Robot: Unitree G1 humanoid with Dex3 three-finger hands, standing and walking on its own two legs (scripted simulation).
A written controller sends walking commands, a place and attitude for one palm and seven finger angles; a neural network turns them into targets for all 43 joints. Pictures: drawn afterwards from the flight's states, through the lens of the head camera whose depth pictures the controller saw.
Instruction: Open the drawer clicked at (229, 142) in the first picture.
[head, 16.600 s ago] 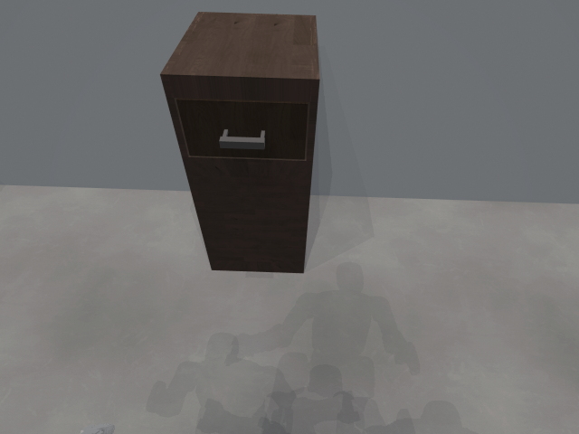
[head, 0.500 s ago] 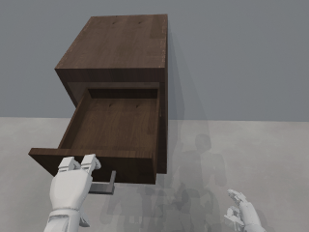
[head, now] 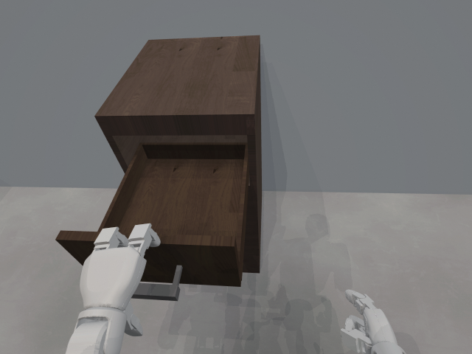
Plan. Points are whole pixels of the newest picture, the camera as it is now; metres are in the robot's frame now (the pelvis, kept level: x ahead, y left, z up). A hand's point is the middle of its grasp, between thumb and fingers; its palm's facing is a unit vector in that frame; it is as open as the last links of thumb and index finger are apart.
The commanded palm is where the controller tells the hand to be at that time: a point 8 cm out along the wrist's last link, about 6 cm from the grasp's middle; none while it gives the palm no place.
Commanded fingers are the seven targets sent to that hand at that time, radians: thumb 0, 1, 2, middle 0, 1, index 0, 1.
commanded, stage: lift the hand off the handle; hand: left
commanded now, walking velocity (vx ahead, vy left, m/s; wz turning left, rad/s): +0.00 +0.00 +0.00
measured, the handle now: (151, 280) +0.25 +0.22 -0.06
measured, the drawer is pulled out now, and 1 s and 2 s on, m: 0.30 0.30 0.30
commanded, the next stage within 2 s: draw the hand back to the body in 0.80 s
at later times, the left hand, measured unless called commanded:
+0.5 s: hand (121, 270) +0.21 +0.22 +0.07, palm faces +0.09 -0.11 -0.99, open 13.8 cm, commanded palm +0.18 +0.21 +0.12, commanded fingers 0.00 -0.50 0.30 -0.30 -1.20 -0.30 -1.20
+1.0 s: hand (116, 266) +0.21 +0.22 +0.09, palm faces +0.08 -0.13 -0.99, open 13.8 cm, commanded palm +0.18 +0.22 +0.14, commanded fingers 0.00 -0.50 0.30 -0.30 -1.20 -0.30 -1.20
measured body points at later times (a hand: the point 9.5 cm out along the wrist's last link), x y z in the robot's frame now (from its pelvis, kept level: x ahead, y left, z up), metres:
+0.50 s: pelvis +0.00 +0.00 +0.01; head +0.00 -0.04 +0.46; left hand +0.20 +0.22 +0.12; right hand +0.22 -0.20 -0.09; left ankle -0.03 +0.12 -0.72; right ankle +0.02 -0.11 -0.72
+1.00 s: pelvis +0.00 +0.01 +0.02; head +0.00 -0.03 +0.47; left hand +0.20 +0.22 +0.14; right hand +0.23 -0.18 -0.08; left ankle -0.03 +0.12 -0.72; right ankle +0.02 -0.11 -0.72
